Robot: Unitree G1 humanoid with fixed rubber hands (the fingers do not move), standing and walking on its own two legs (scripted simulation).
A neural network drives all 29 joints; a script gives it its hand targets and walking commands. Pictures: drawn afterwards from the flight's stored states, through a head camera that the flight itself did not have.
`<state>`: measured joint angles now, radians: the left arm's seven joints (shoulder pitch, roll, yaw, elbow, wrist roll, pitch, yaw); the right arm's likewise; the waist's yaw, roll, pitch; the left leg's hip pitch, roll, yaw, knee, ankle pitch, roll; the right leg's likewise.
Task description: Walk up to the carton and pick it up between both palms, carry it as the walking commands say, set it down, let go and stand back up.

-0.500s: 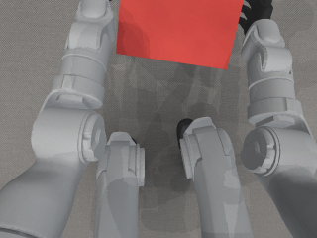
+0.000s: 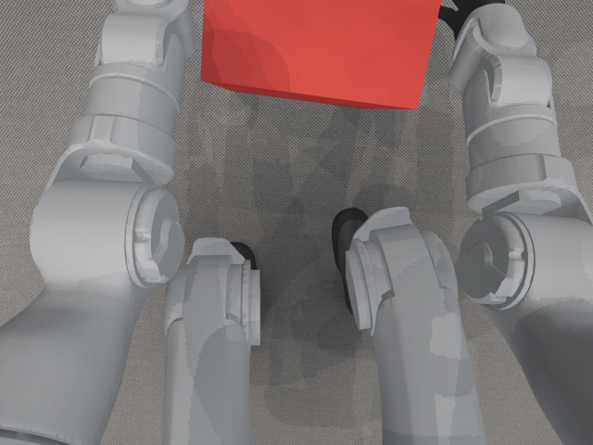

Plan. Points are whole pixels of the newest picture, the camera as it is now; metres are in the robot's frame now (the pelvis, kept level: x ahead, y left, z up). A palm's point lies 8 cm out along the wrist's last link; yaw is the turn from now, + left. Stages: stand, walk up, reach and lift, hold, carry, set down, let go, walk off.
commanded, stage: set down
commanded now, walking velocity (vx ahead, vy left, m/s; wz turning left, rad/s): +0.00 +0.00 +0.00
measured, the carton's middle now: (314, 3) +0.55 -0.09 -0.26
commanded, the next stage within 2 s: none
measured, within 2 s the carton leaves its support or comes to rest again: rests again in 0.18 s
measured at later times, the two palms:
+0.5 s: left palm out of the picture +0.58 +0.06 -0.17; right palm (474, 5) +0.51 -0.23 -0.18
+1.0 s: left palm out of the picture +0.58 +0.06 -0.18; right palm (473, 5) +0.51 -0.24 -0.18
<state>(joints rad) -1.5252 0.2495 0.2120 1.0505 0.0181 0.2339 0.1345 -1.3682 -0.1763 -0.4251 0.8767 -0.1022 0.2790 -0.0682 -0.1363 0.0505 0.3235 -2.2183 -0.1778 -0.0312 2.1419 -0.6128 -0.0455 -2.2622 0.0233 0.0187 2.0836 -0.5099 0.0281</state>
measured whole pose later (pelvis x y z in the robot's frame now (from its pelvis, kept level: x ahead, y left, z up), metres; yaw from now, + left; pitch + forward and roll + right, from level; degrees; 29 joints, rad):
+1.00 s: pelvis +0.01 +0.00 -0.01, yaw -1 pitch +40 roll -2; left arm -1.53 0.23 0.25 1.09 0.09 0.17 0.09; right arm -1.37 -0.19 -0.50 0.94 -0.13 0.18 0.02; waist -0.13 0.04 0.32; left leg -2.23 -0.15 -0.02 2.19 -0.65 -0.02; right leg -2.27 0.02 0.01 2.12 -0.55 0.04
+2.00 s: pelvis +0.00 -0.01 +0.06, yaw -2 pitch +37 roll +2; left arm -1.51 0.42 0.10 1.01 -0.14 0.27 0.09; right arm -1.36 -0.34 -0.24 0.87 0.18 0.25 -0.11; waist -0.13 0.01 0.31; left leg -1.99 -0.06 0.01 1.97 -0.62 -0.02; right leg -2.08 0.05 0.02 1.92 -0.48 0.00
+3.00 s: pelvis +0.04 -0.02 +0.29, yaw -2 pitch +44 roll +1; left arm -1.15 0.26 0.30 0.93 0.15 0.19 0.01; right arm -1.00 -0.20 -0.42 0.82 -0.10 0.15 0.04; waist -0.11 0.02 -0.03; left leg -1.41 -0.06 -0.08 0.93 -0.28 -0.03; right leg -1.46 0.03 0.01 0.88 -0.19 -0.03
